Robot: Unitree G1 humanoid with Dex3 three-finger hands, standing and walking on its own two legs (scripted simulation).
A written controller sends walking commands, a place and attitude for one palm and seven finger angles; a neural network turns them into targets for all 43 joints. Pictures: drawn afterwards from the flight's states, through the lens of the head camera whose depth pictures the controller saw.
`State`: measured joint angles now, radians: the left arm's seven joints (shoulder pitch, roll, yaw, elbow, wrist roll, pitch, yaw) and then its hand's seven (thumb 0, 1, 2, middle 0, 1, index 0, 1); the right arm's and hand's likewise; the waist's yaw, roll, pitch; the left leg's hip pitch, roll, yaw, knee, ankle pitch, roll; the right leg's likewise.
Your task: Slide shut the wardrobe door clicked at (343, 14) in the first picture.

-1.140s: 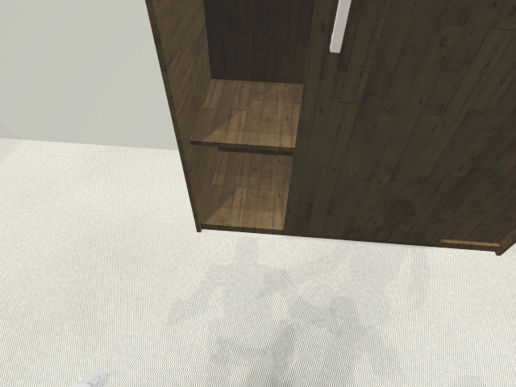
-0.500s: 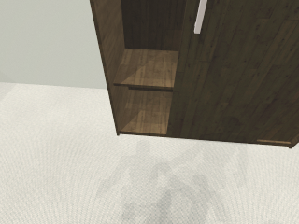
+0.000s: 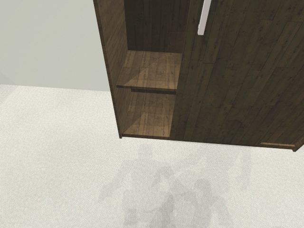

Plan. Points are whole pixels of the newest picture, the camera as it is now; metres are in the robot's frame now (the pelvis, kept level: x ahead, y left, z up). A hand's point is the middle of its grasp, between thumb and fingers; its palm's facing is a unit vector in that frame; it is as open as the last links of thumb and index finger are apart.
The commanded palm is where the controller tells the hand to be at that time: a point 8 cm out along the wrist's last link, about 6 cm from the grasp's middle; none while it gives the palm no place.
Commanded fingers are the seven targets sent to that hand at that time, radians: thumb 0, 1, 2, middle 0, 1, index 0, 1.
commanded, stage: look at it before walking up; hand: right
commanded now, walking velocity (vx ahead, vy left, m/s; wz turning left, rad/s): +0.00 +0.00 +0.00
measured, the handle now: (204, 7) +0.86 -0.16 +0.23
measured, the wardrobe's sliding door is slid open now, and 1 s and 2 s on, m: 0.38 0.38 0.38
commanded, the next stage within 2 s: take the last steps up to it in 0.30 s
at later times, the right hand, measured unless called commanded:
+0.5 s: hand out of the picture +0.07 -0.24 -0.16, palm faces -0.02 +0.95 -0.32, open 7.4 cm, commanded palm none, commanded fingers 0.00 -0.90 -0.90 0.20 0.30 0.20 0.30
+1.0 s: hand out of the picture +0.17 -0.21 -0.18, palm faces -0.03 +0.99 -0.17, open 7.3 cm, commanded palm none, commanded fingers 0.00 -0.90 -0.90 0.20 0.30 0.20 0.30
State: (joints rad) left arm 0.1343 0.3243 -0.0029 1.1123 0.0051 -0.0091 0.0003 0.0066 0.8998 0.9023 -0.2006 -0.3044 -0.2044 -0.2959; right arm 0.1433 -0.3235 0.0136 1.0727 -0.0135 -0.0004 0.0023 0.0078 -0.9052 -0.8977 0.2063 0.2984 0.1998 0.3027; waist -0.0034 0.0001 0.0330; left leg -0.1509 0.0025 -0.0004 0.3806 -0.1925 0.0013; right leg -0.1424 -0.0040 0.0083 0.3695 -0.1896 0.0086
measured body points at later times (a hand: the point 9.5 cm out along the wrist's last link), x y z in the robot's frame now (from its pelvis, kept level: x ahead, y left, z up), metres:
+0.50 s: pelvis +0.01 +0.00 +0.00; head +0.01 +0.00 +0.45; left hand +0.08 +0.29 -0.14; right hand +0.07 -0.29 -0.14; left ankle +0.01 +0.12 -0.75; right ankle +0.01 -0.12 -0.75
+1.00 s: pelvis +0.13 -0.02 -0.01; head +0.16 -0.03 +0.44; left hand -0.01 +0.16 -0.15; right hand +0.17 -0.26 -0.17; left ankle +0.20 +0.11 -0.71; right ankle +0.01 -0.13 -0.75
